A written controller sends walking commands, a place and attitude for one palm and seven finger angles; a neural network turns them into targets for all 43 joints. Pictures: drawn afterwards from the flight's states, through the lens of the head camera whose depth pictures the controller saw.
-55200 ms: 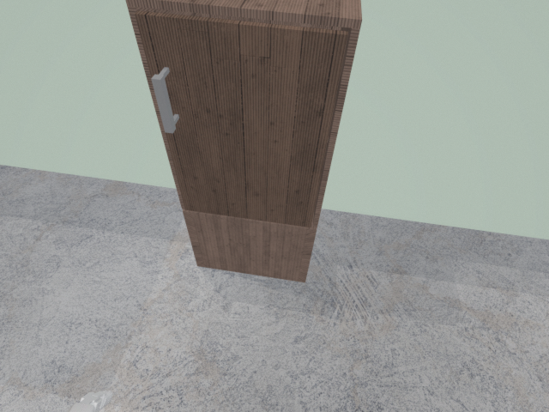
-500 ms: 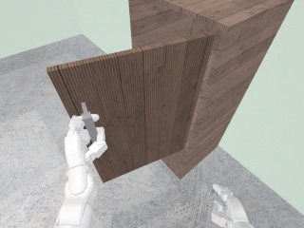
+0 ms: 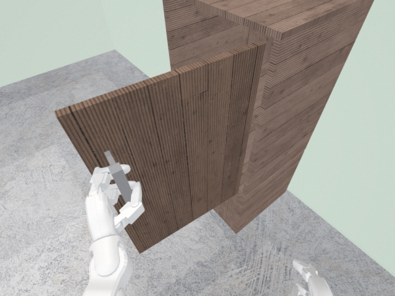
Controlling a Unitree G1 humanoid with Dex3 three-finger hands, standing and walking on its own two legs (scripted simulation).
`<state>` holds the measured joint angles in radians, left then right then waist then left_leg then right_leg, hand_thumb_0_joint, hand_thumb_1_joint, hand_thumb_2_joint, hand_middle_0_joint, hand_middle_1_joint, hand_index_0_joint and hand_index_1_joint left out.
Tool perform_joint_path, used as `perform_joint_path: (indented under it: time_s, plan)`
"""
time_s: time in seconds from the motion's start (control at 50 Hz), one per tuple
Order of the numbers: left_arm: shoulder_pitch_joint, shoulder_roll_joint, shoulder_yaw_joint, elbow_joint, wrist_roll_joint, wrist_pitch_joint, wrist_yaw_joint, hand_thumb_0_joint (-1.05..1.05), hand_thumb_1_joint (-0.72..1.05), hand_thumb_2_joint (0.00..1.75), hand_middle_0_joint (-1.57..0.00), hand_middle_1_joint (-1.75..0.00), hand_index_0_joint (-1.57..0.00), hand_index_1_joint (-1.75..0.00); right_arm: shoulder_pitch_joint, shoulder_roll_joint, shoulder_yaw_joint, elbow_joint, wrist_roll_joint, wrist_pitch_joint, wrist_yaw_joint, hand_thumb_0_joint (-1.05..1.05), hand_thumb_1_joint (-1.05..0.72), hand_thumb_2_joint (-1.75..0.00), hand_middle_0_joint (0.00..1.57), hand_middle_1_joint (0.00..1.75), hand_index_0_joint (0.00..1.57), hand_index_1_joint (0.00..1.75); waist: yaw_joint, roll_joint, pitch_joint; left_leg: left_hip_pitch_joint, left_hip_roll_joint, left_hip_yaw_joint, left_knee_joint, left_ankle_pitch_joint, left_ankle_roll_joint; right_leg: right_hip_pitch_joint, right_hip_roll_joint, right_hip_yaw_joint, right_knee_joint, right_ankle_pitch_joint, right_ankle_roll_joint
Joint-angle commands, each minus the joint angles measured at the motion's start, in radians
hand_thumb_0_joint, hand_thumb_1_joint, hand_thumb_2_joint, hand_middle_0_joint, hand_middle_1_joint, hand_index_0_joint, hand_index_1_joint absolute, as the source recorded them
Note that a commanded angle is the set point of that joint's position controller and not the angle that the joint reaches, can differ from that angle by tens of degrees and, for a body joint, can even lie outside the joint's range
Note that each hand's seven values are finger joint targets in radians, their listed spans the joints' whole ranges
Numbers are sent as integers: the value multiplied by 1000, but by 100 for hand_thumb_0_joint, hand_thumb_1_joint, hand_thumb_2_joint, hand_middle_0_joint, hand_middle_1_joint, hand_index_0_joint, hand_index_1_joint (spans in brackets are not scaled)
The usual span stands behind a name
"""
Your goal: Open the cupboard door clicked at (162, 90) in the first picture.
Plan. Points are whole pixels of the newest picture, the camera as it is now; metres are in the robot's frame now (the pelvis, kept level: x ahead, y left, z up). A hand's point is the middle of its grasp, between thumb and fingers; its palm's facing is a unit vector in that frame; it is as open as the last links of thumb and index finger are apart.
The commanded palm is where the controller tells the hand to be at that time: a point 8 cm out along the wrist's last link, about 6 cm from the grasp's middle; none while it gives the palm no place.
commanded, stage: open thumb and fingers to let go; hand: left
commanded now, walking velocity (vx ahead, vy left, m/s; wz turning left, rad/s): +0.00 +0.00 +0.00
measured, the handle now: (121, 181) +0.32 +0.17 +0.08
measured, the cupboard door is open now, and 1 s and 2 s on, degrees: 85 83 84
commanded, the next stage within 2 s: slide the hand sideways off the handle in 0.60 s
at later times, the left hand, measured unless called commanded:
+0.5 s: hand (130, 205) +0.27 +0.14 +0.08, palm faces +0.35 -0.94 +0.04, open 14.6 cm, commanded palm +0.23 +0.18 +0.08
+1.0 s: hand (123, 218) +0.24 +0.15 +0.08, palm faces -0.10 -0.99 +0.00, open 16.6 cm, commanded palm +0.22 +0.19 +0.08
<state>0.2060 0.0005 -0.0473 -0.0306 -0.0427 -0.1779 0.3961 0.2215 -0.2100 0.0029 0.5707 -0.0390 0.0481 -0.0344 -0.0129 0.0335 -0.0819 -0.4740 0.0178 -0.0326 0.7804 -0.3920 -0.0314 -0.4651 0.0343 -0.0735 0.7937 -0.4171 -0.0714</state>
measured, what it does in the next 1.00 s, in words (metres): stands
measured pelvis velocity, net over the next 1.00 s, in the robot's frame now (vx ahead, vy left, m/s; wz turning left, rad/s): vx -0.01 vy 0.04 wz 0.00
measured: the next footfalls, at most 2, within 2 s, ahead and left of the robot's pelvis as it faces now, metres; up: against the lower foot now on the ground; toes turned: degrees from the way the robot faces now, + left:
none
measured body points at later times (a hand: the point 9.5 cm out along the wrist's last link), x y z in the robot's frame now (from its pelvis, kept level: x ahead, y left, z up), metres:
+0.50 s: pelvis -0.01 +0.03 +0.00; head +0.00 +0.02 +0.45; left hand +0.24 +0.19 +0.08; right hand +0.17 -0.19 -0.09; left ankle +0.01 +0.15 -0.71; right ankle +0.00 -0.07 -0.71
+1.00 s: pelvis -0.01 +0.04 +0.00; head -0.01 +0.03 +0.45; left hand +0.24 +0.20 +0.09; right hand +0.16 -0.19 -0.09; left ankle +0.00 +0.15 -0.71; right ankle +0.00 -0.07 -0.71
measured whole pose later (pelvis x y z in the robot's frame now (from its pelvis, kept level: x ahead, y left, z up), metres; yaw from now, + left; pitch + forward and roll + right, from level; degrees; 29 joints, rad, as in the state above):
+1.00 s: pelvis -0.01 +0.04 +0.00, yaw +0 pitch +4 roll -1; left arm 0.19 0.15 -0.08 -0.04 -0.17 -0.19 -0.08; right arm 0.25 -0.23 0.04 0.52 0.03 -0.05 -0.05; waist 0.00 0.05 -0.06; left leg -0.50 -0.01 -0.02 0.83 -0.40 0.02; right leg -0.47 0.01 -0.06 0.80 -0.40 -0.02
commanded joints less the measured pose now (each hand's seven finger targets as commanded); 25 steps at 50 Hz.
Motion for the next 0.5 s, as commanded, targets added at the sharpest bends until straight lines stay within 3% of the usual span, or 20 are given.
perform_joint_path:
  time_s: [0.0,0.12,0.16,0.2,0.3,0.46,0.48]
  plan:
    - [-184,54,23,-204,-6,-89,-22,0,6,54,-34,-126,-34,-126,-128,-78,-16,-162,0,-70,-8,0,-90,-90,20,30,20,30,1,-107,-134,9,-41,35,-48,136,52,124,-93,155,-216,292,88]
    - [-202,13,-32,-205,-2,-101,-43,0,-36,36,-31,-122,-31,-122,-117,-86,-17,-167,-3,-89,-2,0,-90,-90,20,30,20,30,-3,-86,-154,44,-39,32,-59,154,56,95,-75,104,-184,291,76]
    - [-196,14,-29,-194,0,-98,-42,0,-50,30,-30,-120,-30,-120,-117,-88,-17,-170,-1,-90,-1,0,-90,-90,20,30,20,30,2,-105,-148,39,-39,31,-64,147,56,90,-69,97,-182,263,72]
    - [-209,30,-15,-192,7,-93,-33,0,-50,30,-30,-120,-30,-120,-121,-88,-17,-171,1,-89,0,0,-90,-90,20,30,20,30,5,-104,-139,43,-38,29,-71,142,57,78,-65,85,-183,231,65]
    - [-189,19,-22,-219,35,-80,8,0,-50,30,-26,-95,-26,-95,-123,-80,-14,-185,-3,-82,7,0,-90,-90,20,30,20,30,24,-59,-164,51,-35,27,-79,167,55,84,-53,57,-150,244,50]
    - [-191,-55,-122,-271,69,-63,34,0,-50,30,-19,-55,-19,-55,-119,-82,-13,-199,-7,-79,21,0,-90,-90,20,30,20,30,3,-49,-153,60,-22,10,-74,174,51,40,-38,25,-116,224,40]
    - [-173,-30,-96,-264,72,-57,42,0,-50,30,-18,-50,-18,-50,-117,-85,-13,-199,-7,-76,19,0,-90,-90,20,30,20,30,8,-58,-144,53,-19,4,-78,167,51,43,-35,22,-119,211,37]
